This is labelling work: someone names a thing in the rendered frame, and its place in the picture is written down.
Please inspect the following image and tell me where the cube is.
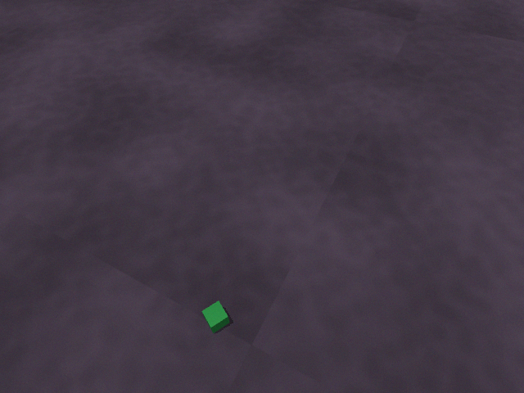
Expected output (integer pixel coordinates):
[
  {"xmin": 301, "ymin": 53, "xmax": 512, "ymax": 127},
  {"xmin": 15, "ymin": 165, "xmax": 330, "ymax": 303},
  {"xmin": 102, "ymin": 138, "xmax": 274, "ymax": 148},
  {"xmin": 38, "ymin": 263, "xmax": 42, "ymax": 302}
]
[{"xmin": 202, "ymin": 301, "xmax": 229, "ymax": 333}]

